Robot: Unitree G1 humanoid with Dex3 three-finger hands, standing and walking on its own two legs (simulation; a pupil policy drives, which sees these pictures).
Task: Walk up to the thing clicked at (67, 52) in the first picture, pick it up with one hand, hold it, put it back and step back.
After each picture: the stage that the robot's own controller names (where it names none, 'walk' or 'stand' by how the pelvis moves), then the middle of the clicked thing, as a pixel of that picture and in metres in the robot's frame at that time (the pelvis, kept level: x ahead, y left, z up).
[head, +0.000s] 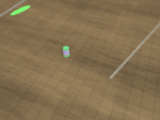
stand; (66, 51) +1.28 +0.17 -0.72
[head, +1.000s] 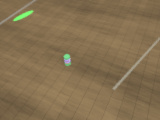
walk; (67, 60) +1.15 +0.23 -0.72
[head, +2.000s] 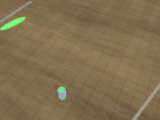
walk; (62, 93) +0.68 +0.19 -0.71
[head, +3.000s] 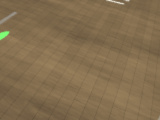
walk; out of the picture +0.39 +0.12 -0.71
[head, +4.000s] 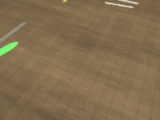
stand; out of the picture +0.33 +0.15 -0.72
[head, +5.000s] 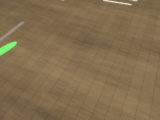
stand; out of the picture +0.33 +0.16 -0.73
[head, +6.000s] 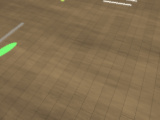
stand; out of the picture +0.33 +0.16 -0.73
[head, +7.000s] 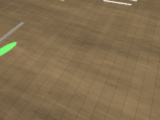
stand; out of the picture +0.32 +0.16 -0.73
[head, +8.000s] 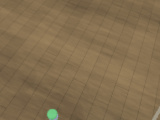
go down; (52, 115) +0.35 +0.15 -0.64
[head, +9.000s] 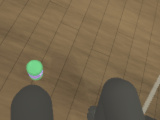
go down; (35, 70) +0.43 +0.16 -0.31
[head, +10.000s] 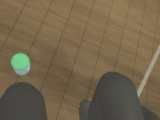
close in; (21, 64) +0.42 +0.17 -0.28
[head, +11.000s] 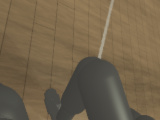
close; out of the picture +0.42 +0.21 -0.23
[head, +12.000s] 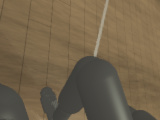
lift; out of the picture +0.40 +0.21 -0.24
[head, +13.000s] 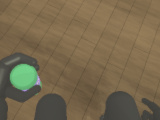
lift; (27, 81) +0.33 +0.18 -0.04
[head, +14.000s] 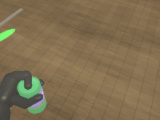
hold; (33, 95) +0.31 +0.17 +0.01
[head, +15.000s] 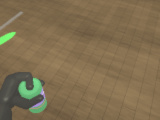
hold; (34, 96) +0.31 +0.17 +0.01
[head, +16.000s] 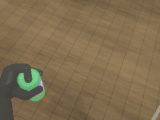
crouch; (32, 85) +0.35 +0.16 -0.05
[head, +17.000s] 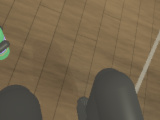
lower; out of the picture +0.47 +0.20 -0.13
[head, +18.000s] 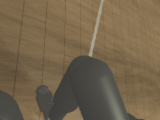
lower; out of the picture +0.44 +0.25 -0.24
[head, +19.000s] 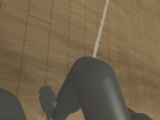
lower; out of the picture +0.44 +0.24 -0.24
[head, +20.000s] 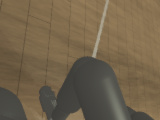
lower; out of the picture +0.43 +0.24 -0.24
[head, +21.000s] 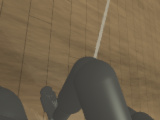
lower; out of the picture +0.43 +0.24 -0.24
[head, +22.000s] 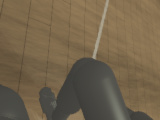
open; out of the picture +0.42 +0.22 -0.24
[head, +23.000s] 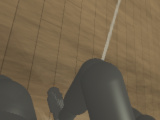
stand; out of the picture +0.42 +0.21 -0.24
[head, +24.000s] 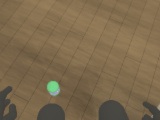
walk; (53, 88) +0.40 +0.14 -0.48
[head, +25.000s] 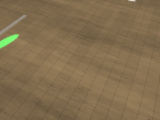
stand; out of the picture +0.36 +0.13 -0.67
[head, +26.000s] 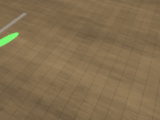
stand; out of the picture +0.35 +0.13 -0.67
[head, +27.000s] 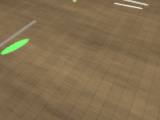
stand; out of the picture +0.37 +0.11 -0.72
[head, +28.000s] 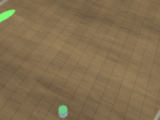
walk; (63, 111) +0.42 +0.08 -0.71
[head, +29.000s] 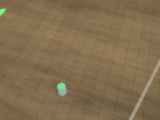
walk; (62, 89) +0.61 +0.15 -0.69
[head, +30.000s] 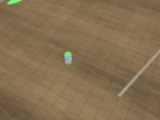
walk; (68, 58) +0.96 +0.14 -0.69
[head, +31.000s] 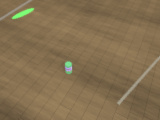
stand; (68, 67) +0.99 +0.13 -0.71
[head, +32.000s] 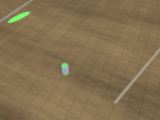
stand; (65, 69) +1.00 +0.16 -0.73
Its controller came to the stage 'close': yes
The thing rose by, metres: 0.72
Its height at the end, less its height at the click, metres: +0.00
